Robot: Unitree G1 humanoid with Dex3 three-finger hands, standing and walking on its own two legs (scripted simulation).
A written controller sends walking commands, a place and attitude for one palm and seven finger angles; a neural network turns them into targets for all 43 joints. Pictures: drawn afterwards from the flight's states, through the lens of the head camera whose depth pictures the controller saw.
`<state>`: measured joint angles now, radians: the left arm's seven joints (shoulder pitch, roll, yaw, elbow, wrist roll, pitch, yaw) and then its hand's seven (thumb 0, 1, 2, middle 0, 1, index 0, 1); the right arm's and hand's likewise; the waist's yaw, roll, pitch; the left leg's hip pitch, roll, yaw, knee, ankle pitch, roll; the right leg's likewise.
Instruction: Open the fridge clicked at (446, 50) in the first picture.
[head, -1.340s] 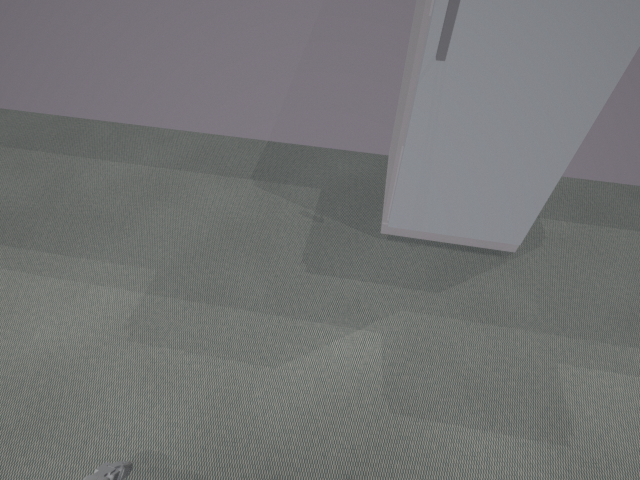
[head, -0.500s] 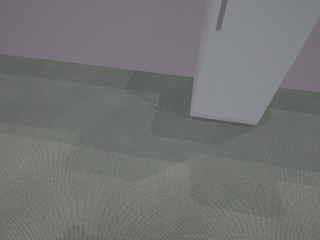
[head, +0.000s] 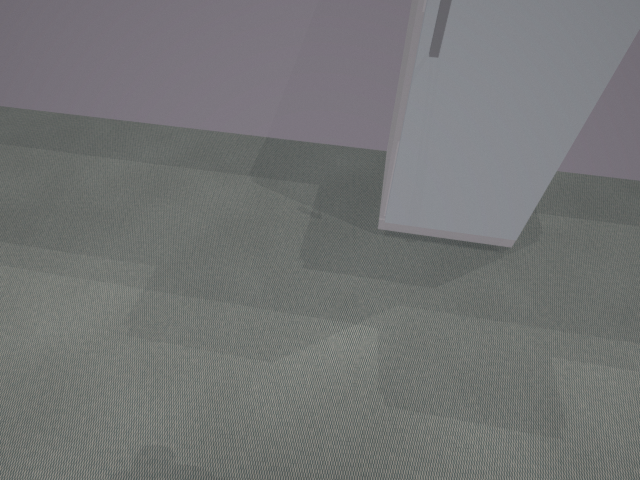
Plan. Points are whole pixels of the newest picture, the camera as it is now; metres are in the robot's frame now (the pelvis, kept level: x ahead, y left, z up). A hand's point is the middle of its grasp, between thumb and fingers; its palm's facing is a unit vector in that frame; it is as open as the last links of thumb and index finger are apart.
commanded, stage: look at it before walking up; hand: left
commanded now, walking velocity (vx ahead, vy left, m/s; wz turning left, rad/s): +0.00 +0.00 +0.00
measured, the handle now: (443, 7) +1.17 -0.25 +0.14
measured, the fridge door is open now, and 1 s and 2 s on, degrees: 0 0 0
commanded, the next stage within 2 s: walk to a spot facing it in 0.10 s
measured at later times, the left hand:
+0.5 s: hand out of the picture +0.07 +0.21 -0.18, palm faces -0.12 -0.95 -0.28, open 7.4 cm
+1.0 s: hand out of the picture +0.07 +0.15 -0.16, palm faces -0.25 -0.94 -0.22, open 7.4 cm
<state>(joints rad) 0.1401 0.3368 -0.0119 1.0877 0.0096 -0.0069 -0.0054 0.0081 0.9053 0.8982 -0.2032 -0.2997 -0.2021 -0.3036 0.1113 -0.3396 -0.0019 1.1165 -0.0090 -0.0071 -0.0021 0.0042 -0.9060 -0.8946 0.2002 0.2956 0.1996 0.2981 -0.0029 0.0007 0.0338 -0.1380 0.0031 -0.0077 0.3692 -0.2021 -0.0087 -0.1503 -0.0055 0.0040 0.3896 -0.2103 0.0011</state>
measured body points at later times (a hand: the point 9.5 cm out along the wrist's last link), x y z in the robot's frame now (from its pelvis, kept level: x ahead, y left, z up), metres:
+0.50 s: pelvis -0.01 -0.01 -0.01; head +0.01 -0.01 +0.44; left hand +0.07 +0.26 -0.15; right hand +0.04 -0.28 -0.16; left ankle +0.00 +0.13 -0.75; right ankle +0.00 -0.12 -0.74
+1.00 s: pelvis +0.05 -0.04 +0.00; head +0.07 -0.06 +0.45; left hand +0.08 +0.20 -0.14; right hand +0.06 -0.31 -0.14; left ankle +0.13 +0.11 -0.68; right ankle -0.02 -0.10 -0.75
